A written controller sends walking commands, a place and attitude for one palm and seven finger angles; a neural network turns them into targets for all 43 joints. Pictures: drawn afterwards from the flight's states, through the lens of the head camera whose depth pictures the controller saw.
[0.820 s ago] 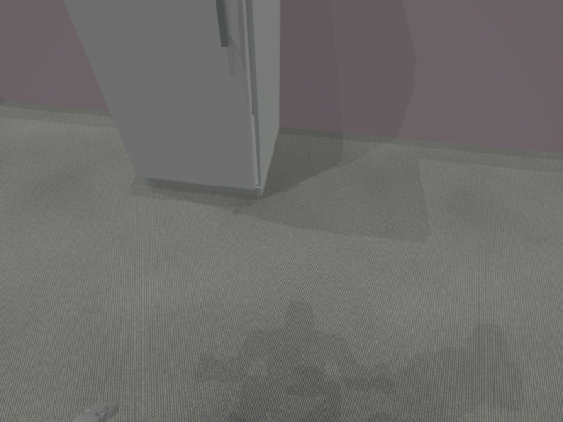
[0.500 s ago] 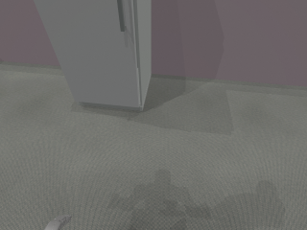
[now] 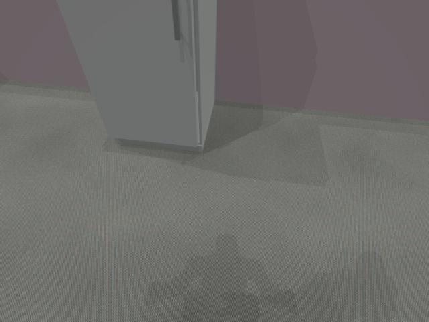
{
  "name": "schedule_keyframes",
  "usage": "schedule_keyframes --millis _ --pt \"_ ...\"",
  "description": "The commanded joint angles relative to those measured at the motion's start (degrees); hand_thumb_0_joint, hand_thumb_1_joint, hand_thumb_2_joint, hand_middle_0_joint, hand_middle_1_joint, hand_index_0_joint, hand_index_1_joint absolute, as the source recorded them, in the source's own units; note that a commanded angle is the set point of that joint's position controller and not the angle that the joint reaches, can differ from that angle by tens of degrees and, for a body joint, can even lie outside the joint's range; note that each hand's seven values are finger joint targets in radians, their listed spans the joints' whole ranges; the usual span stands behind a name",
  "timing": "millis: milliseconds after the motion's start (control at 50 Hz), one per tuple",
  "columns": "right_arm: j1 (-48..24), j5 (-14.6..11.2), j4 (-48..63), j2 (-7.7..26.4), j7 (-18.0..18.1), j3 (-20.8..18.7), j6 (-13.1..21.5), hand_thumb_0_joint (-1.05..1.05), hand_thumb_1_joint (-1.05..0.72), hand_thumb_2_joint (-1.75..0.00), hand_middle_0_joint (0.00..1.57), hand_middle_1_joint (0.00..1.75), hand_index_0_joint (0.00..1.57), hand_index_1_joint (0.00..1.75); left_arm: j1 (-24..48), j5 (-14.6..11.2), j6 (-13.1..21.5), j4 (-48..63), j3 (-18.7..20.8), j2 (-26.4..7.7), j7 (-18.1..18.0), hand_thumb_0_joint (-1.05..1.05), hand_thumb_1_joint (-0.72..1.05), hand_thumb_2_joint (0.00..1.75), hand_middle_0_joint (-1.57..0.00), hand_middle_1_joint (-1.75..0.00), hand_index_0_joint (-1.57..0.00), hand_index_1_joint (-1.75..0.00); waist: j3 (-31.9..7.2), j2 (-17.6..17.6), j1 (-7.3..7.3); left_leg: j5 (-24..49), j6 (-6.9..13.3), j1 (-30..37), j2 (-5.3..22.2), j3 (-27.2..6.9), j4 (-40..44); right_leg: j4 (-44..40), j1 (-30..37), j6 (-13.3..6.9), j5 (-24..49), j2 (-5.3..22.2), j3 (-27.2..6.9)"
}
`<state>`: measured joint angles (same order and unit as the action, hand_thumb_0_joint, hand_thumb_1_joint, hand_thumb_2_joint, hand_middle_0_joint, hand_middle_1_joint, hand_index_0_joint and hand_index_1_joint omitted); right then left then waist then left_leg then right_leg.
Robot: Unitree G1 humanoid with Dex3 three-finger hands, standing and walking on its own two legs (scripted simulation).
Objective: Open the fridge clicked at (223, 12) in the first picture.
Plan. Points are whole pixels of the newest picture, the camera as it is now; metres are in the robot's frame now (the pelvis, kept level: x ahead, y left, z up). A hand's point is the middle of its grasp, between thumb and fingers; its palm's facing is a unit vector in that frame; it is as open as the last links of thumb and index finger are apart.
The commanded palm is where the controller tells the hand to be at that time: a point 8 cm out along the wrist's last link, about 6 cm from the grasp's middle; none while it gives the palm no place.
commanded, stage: look at it before walking up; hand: right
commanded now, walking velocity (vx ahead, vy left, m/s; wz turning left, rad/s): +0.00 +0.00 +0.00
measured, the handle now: out of the picture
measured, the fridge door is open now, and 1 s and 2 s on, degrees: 0 0 0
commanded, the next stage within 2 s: walk to a spot facing it in 0.62 s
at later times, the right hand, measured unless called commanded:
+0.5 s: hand out of the picture +0.07 -0.24 -0.16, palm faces -0.03 +0.94 -0.33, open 7.4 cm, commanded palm none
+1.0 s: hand out of the picture +0.06 -0.22 -0.18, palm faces -0.10 +0.95 -0.29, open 7.4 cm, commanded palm none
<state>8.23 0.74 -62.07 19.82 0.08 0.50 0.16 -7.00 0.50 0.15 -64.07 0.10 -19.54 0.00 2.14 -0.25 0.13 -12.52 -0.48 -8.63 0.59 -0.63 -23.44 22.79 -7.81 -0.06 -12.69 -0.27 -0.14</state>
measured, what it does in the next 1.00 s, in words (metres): stands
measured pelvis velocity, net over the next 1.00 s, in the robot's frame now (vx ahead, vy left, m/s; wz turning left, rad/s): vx -0.01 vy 0.01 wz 0.12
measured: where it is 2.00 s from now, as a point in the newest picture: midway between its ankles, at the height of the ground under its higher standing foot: outside the picture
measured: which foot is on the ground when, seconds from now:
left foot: down 0.00-1.00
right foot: down 0.00-1.00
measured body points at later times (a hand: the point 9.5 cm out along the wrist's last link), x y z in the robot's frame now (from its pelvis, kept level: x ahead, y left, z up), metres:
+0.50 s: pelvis +0.00 +0.00 +0.00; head +0.00 +0.00 +0.45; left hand +0.08 +0.30 -0.13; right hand +0.07 -0.29 -0.13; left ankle +0.00 +0.12 -0.74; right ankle +0.00 -0.12 -0.74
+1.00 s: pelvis -0.01 +0.01 -0.01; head +0.01 +0.01 +0.44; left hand +0.06 +0.28 -0.15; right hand +0.07 -0.27 -0.15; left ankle +0.00 +0.12 -0.74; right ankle +0.00 -0.12 -0.74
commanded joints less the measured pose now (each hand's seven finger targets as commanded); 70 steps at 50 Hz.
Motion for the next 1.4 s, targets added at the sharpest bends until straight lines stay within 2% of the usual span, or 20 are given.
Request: schedule_keyframes --millis 0,720,740,800,900,920,940,980,1000,1020,1040,1060,1080,1100,1120,1140,1180,1220,1300,1380 --pt "-2.50 -0.13 3.90 11.52 0.58 -2.37 1.36 0.00 -0.90 -0.90 0.20 0.30 0.20 0.30 3.57 0.00 1.71 4.14 1.93 -11.64 -0.53 0.00 0.90 0.90 -0.20 -0.30 -0.20 -0.30 -3.01 -0.10 0.13 4.26 2.25 -0.32 6.49 -5.65 4.90 -4.63 -0.75 -1.76 5.52 6.49 -5.60" --pt "-2.07 -0.05 3.63 11.58 0.47 -2.38 1.49 0.00 -0.90 -0.90 0.20 0.30 0.20 0.30 3.42 -0.08 1.75 3.81 1.94 -11.80 -0.64 0.00 0.90 0.90 -0.20 -0.30 -0.20 -0.30 -3.59 -0.22 -0.01 7.49 2.24 -0.34 6.35 -5.88 5.66 -4.85 1.32 -1.45 7.86 7.09 -5.16" --pt "-2.38 -0.02 3.96 11.32 0.44 -2.54 1.25 0.00 -0.90 -0.90 0.20 0.30 0.20 0.30 2.97 -0.02 1.71 3.99 2.13 -11.52 -0.81 0.00 0.90 0.90 -0.20 -0.30 -0.20 -0.30 -3.87 0.24 -0.19 9.85 2.36 -0.74 6.06 -6.31 4.73 -3.82 1.92 -1.30 9.07 7.27 -4.50" --pt "1.12 -0.04 4.48 5.21 0.76 -1.90 -0.76 0.00 -0.90 -0.90 0.20 0.30 0.20 0.30 -0.94 0.10 0.53 4.41 1.32 -4.81 -1.23 0.00 0.90 0.90 -0.20 -0.30 -0.20 -0.30 -3.76 -0.30 -0.45 14.46 1.69 -3.28 5.55 -7.02 0.46 -0.41 1.33 -0.25 9.96 7.80 -1.39" --pt "3.10 0.32 8.56 4.31 0.16 -3.14 -2.24 0.00 -0.90 -0.90 0.20 0.30 0.20 0.30 -1.40 0.26 -0.48 8.54 3.46 -6.70 -1.84 0.00 0.90 0.90 -0.20 -0.30 -0.20 -0.30 -3.26 4.17 -0.34 11.20 0.99 -10.78 1.66 -5.38 -9.63 0.46 0.78 -2.64 8.01 12.35 -2.44" --pt "3.32 0.36 9.29 3.81 -0.03 -3.29 -2.42 0.00 -0.90 -0.90 0.20 0.30 0.20 0.30 -1.24 0.28 -0.52 9.34 3.84 -7.02 -1.86 0.00 0.90 0.90 -0.20 -0.30 -0.20 -0.30 -2.93 6.10 -0.30 7.53 0.62 -11.83 0.46 -4.09 -13.84 -0.36 -0.40 -3.96 8.07 14.43 -3.60" --pt "3.87 0.37 9.82 3.00 -0.22 -3.46 -2.65 0.00 -0.90 -0.90 0.20 0.30 0.20 0.30 -0.82 0.28 -0.43 9.93 4.25 -7.19 -1.82 0.00 0.90 0.90 -0.20 -0.30 -0.20 -0.30 -2.63 9.23 -0.02 -1.79 0.16 -12.84 -0.57 -2.28 -19.39 -1.55 -1.63 -6.00 10.06 17.35 -4.96" --pt "5.01 0.36 11.00 1.67 -0.42 -4.16 -3.01 0.00 -0.90 -0.90 0.20 0.30 0.20 0.30 0.47 0.40 -0.18 11.50 4.64 -6.80 -1.81 0.00 0.90 0.90 -0.20 -0.30 -0.20 -0.30 -2.13 10.78 0.76 -15.36 -0.24 -12.53 0.78 -0.58 -26.56 -1.57 -4.27 -9.53 15.89 21.68 -5.69" --pt "6.43 0.41 11.27 1.12 -0.58 -4.45 -2.94 0.00 -0.90 -0.90 0.20 0.30 0.20 0.30 1.54 0.64 -0.16 12.14 4.73 -6.55 -1.83 0.00 0.90 0.90 -0.20 -0.30 -0.20 -0.30 -1.63 9.88 1.84 -14.93 -0.03 -10.11 1.52 -0.31 -23.98 1.03 -6.13 -8.74 17.57 21.01 -3.42" --pt "9.63 0.47 10.81 0.70 -0.75 -4.68 -2.63 0.00 -0.90 -0.90 0.20 0.30 0.20 0.30 2.92 0.75 -0.31 12.71 4.90 -6.56 -1.78 0.00 0.90 0.90 -0.20 -0.30 -0.20 -0.30 -2.32 8.83 3.54 -9.92 0.00 -6.44 1.58 0.70 -18.39 5.99 -7.47 -6.47 16.57 19.19 0.08" --pt "13.13 0.74 10.10 1.83 -0.75 -5.19 -1.97 0.00 -0.90 -0.90 0.20 0.30 0.20 0.30 3.01 0.53 -0.68 13.18 4.96 -5.58 -1.66 0.00 0.90 0.90 -0.20 -0.30 -0.20 -0.30 -2.73 3.02 4.97 1.20 0.28 -1.24 2.56 -0.85 -8.22 16.20 -11.38 -2.71 10.50 15.08 4.19" --pt "14.07 1.54 10.48 8.37 0.09 -6.32 -0.80 0.00 -0.90 -0.90 0.20 0.30 0.20 0.30 0.46 0.12 -1.21 14.46 4.26 -0.92 -1.29 0.00 0.90 0.90 -0.20 -0.30 -0.20 -0.30 -3.13 -19.16 4.11 16.45 4.07 2.42 15.36 -22.84 3.28 32.62 -22.88 2.68 -12.16 5.02 9.36" --pt "15.00 0.52 10.96 8.68 0.61 -6.04 -0.98 0.00 -0.90 -0.90 0.20 0.30 0.20 0.30 2.40 -0.03 -1.47 15.89 4.13 -0.83 -1.43 0.00 0.90 0.90 -0.20 -0.30 -0.20 -0.30 -2.68 -16.16 4.67 22.13 10.11 -2.36 20.50 -29.21 6.74 39.58 -23.85 2.84 -21.05 2.56 2.08" --pt "12.75 0.59 11.68 7.77 0.92 -6.25 -1.17 0.00 -0.90 -0.90 0.20 0.30 0.20 0.30 3.46 -0.04 -1.79 15.58 4.34 -0.45 -1.54 0.00 0.90 0.90 -0.20 -0.30 -0.20 -0.30 -1.66 -13.66 3.89 12.75 10.70 -5.65 18.20 -30.30 8.13 43.25 -24.11 2.41 -18.55 3.19 -1.87" --pt "9.13 0.52 12.63 6.36 0.93 -6.05 -1.19 0.00 -0.90 -0.90 0.20 0.30 0.20 0.30 2.72 0.05 -1.72 15.02 4.50 -1.06 -1.40 0.00 0.90 0.90 -0.20 -0.30 -0.20 -0.30 -0.25 -10.92 2.28 7.37 10.99 -6.36 16.07 -28.13 7.87 44.73 -24.92 2.45 -14.35 3.97 -2.75" --pt "6.98 0.38 13.38 4.90 0.90 -5.81 -1.02 0.00 -0.90 -0.90 0.20 0.30 0.20 0.30 1.58 0.24 -1.54 14.25 4.59 -0.98 -1.20 0.00 0.90 0.90 -0.20 -0.30 -0.20 -0.30 -0.87 -7.52 1.19 7.91 10.85 -5.56 13.92 -24.56 6.86 44.30 -24.45 2.85 -10.64 4.60 -2.49" --pt "6.87 0.24 13.71 3.68 0.86 -5.80 -0.67 0.00 -0.90 -0.90 0.20 0.30 0.20 0.30 -0.25 0.41 -1.49 13.16 4.49 0.11 -1.13 0.00 0.90 0.90 -0.20 -0.30 -0.20 -0.30 -4.26 -5.67 0.72 11.78 9.43 -3.28 11.36 -20.61 5.19 42.03 -22.43 3.62 -7.73 4.39 -1.36" --pt "9.09 0.30 12.95 3.25 0.66 -6.08 -0.53 0.00 -0.90 -0.90 0.20 0.30 0.20 0.30 -0.44 0.67 -1.53 13.17 4.28 0.35 -1.11 0.00 0.90 0.90 -0.20 -0.30 -0.20 -0.30 -6.21 -6.06 1.56 5.33 9.72 -0.84 10.23 -21.32 6.29 39.29 -22.17 3.97 -7.99 4.03 -0.61" --pt "11.38 0.59 11.82 3.45 0.21 -6.64 0.02 0.00 -0.90 -0.90 0.20 0.30 0.20 0.30 1.02 0.85 -0.67 14.42 4.21 0.84 -0.62 0.00 0.90 0.90 -0.20 -0.30 -0.20 -0.30 -5.41 -6.53 2.76 -8.05 11.06 2.11 9.71 -24.66 9.15 32.52 -24.07 4.04 -9.47 3.93 0.33" --pt "12.21 0.82 11.30 4.06 -0.19 -6.94 0.32 0.00 -0.90 -0.90 0.20 0.30 0.20 0.30 1.80 0.53 0.55 15.61 4.14 1.39 -0.35 0.00 0.90 0.90 -0.20 -0.30 -0.20 -0.30 -4.69 -7.62 3.57 -13.85 12.10 0.79 9.04 -27.68 10.25 23.06 -20.89 3.15 -11.90 2.35 1.01"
